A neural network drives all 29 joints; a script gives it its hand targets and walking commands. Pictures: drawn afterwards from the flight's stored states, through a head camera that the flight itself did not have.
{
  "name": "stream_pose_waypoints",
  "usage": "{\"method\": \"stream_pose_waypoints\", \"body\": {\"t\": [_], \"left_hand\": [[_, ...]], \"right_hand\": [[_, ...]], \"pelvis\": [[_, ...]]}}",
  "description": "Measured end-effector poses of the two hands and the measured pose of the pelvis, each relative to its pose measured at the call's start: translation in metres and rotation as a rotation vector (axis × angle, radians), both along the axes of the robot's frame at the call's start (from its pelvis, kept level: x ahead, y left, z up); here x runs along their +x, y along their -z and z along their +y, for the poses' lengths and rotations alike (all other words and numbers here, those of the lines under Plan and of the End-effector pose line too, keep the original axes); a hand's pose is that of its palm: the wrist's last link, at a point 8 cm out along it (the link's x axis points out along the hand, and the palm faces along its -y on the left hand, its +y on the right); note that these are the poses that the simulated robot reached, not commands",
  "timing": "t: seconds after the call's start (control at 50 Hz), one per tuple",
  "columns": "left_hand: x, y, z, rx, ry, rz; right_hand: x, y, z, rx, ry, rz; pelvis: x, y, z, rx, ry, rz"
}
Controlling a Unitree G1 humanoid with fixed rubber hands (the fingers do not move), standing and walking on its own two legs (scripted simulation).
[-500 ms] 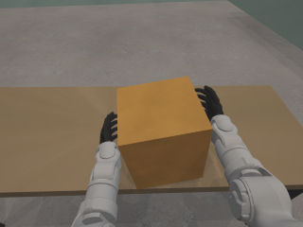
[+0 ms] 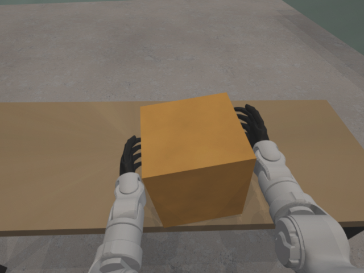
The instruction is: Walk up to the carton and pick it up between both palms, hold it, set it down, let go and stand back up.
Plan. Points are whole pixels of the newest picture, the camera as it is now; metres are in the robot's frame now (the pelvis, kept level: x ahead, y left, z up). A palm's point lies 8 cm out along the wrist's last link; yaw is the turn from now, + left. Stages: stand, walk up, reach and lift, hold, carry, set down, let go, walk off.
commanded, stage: set down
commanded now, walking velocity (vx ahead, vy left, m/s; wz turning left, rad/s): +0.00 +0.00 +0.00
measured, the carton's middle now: (193, 163) +0.39 +0.00 +0.02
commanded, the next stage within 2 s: none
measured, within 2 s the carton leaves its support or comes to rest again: rests again in 0.56 s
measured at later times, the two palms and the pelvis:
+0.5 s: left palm (130, 171) +0.34 +0.14 +0.04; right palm (258, 139) +0.41 -0.15 +0.10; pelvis +0.00 +0.00 +0.00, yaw +0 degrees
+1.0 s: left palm (120, 179) +0.35 +0.18 +0.00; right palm (256, 151) +0.42 -0.16 +0.04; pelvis +0.00 -0.01 +0.00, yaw +0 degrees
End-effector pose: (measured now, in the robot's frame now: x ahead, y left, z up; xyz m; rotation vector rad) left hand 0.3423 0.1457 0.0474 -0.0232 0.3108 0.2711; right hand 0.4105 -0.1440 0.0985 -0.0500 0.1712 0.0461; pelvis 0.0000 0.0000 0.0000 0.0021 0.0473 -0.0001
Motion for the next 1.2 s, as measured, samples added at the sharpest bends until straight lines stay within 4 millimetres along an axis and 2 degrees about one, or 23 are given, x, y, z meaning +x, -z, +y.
{"method": "stream_pose_waypoints", "body": {"t": [0.52,0.62,0.72,0.86,0.96,1.1,1.2], "left_hand": [[0.002,0.005,-0.001,0.014,-0.005,-0.026],[0.007,0.013,0.0,0.035,-0.018,0.017],[0.008,0.022,0.01,0.026,-0.059,0.025],[0.004,0.04,0.025,0.016,-0.096,0.034],[0.004,0.045,0.031,0.018,-0.099,0.018],[0.003,0.049,0.029,0.02,-0.072,0.014],[-0.01,0.053,0.028,0.033,-0.056,0.024]], "right_hand": [[0.001,0.003,-0.003,-0.002,0.003,0.002],[-0.001,0.018,-0.011,0.017,0.022,0.06],[0.001,0.031,-0.017,0.013,0.025,0.093],[0.007,0.045,-0.016,0.013,0.012,0.084],[0.01,0.055,-0.016,0.009,0.005,0.086],[0.01,0.059,-0.016,0.003,-0.004,0.068],[0.003,0.058,-0.021,0.006,-0.001,0.043]], "pelvis": [[0.001,0.0,-0.001,0.0,0.001,0.006],[0.002,0.0,-0.003,0.0,0.003,0.015],[0.002,0.0,-0.007,-0.001,0.005,0.039],[0.001,0.001,-0.01,-0.001,0.008,0.088],[-0.001,0.002,-0.01,-0.002,0.008,0.127],[-0.002,0.002,-0.01,-0.002,0.008,0.149],[-0.005,0.002,-0.01,-0.001,0.008,0.145]]}}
